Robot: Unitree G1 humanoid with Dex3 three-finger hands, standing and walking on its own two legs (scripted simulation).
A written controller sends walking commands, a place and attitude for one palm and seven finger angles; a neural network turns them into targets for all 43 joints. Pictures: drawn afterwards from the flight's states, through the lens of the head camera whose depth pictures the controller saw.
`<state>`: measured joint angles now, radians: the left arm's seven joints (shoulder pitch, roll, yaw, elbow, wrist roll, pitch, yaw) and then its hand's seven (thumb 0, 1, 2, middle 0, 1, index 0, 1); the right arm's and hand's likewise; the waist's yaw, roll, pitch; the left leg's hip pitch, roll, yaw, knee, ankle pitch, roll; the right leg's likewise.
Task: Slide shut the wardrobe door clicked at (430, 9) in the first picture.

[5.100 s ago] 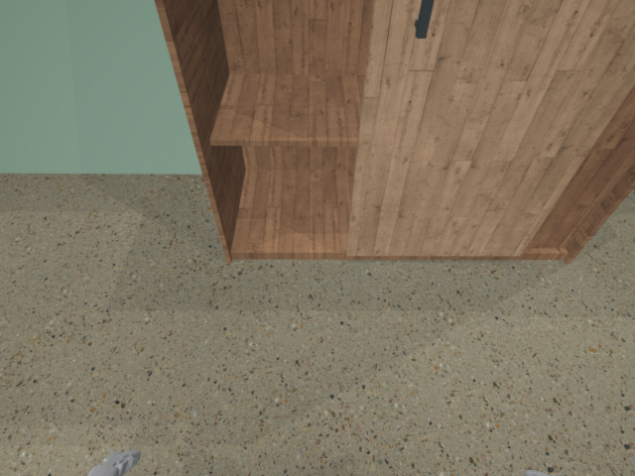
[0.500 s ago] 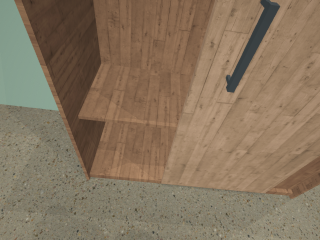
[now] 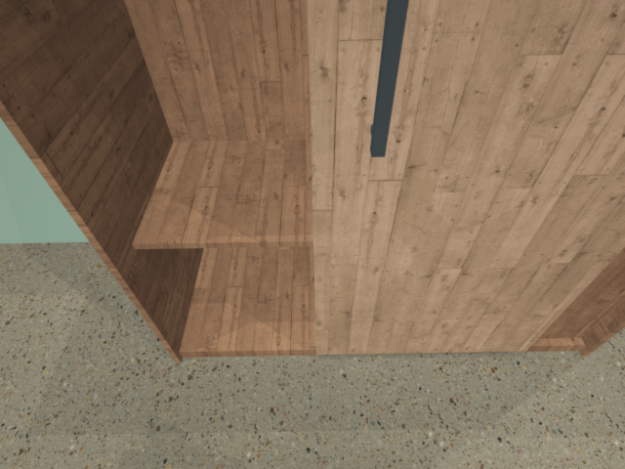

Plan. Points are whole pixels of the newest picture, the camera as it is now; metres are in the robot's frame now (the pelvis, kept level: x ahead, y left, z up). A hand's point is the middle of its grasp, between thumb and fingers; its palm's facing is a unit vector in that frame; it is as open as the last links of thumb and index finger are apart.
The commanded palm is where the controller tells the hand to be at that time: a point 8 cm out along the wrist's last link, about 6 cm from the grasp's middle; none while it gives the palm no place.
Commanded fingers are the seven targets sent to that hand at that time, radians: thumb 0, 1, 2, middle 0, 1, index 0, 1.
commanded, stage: come to a stop and stand still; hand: right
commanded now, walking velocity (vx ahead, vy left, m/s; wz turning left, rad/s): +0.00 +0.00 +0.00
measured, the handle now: (385, 71) +0.55 -0.08 +0.24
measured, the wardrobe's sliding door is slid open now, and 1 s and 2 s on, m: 0.46 0.46 0.46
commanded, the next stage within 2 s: look again from close up in 0.30 s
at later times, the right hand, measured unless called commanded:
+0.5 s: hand out of the picture +0.02 -0.18 -0.18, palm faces -0.02 +0.98 -0.21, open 7.3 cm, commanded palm none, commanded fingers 0.00 -0.90 -0.90 0.20 0.30 0.20 0.30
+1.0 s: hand out of the picture +0.02 -0.17 -0.18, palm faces +0.00 +0.98 -0.20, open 7.3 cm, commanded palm none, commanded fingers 0.00 -0.90 -0.90 0.20 0.30 0.20 0.30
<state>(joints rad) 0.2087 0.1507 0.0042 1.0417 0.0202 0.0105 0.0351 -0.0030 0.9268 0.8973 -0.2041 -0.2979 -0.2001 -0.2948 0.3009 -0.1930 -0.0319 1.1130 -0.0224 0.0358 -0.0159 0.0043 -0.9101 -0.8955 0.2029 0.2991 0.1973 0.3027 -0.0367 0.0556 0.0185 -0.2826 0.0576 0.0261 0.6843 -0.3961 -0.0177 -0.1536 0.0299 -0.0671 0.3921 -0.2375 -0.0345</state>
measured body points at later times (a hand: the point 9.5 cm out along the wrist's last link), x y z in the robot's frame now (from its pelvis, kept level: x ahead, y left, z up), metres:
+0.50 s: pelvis +0.00 -0.01 -0.01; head +0.03 +0.00 +0.44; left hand -0.02 +0.20 -0.17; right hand +0.02 -0.23 -0.16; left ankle -0.02 +0.11 -0.74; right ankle -0.02 -0.10 -0.74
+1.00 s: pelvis +0.02 +0.01 +0.00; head +0.04 +0.02 +0.45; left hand +0.02 +0.22 -0.17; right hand +0.02 -0.22 -0.16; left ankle -0.02 +0.11 -0.74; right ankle -0.02 -0.10 -0.74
